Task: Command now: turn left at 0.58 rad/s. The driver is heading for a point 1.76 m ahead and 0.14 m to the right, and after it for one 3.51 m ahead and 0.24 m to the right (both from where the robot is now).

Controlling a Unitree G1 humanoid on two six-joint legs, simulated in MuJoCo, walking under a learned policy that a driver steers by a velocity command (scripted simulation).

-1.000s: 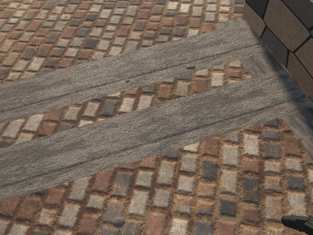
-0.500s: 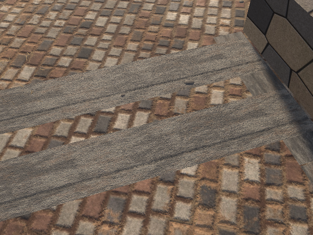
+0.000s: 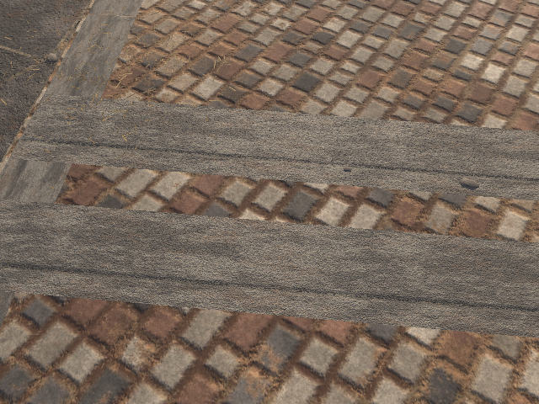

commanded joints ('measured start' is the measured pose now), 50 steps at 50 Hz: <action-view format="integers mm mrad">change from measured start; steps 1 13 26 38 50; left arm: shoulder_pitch -90 -39 -15 -8 11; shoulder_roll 113 65 53 23 10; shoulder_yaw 23 0 -23 -39 -44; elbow -116 -71 -65 -65 -11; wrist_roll -5 -9 10 4 1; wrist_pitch -20 -2 -48 -42 -48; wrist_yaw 4 1 -17 -15 -18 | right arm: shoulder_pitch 124 -9 15 65 85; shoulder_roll -225 -142 -65 -36 -32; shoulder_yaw -59 -15 17 13 9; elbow -56 -25 36 91 142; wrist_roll -36 -19 -27 -22 -19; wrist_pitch -46 -39 -42 -48 -41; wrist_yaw -1 -31 -24 -37 -58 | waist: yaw -96 -49 -32 -27 -32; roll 187 181 -52 40 25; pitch -199 -120 -57 -63 -47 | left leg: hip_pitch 344 109 56 86 126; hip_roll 373 211 26 35 39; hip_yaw -459 -301 -171 -178 -174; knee -193 -225 -101 -97 -100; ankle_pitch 736 302 111 194 220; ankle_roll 323 207 -1 -23 -36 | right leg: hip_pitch -371 -72 106 126 111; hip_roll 79 80 29 57 68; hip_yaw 149 131 194 171 167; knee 459 -3 -356 -325 -350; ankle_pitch -175 122 290 341 337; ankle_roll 20 18 -85 -96 -98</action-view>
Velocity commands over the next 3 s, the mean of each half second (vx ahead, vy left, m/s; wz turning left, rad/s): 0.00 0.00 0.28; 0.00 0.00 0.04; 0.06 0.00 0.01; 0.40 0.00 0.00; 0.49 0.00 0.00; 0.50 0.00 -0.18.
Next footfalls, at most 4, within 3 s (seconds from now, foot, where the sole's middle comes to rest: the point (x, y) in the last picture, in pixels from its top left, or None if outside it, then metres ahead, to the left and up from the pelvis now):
0.38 right None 0.07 -0.13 -0.76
1.66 left None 0.12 0.13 -0.76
2.14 right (299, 379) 0.51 -0.05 -0.76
2.68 left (199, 275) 0.79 0.23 -0.76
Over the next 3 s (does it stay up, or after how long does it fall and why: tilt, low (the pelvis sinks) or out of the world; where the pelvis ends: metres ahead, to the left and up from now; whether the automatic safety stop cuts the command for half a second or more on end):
stays up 0.78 0.14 0.02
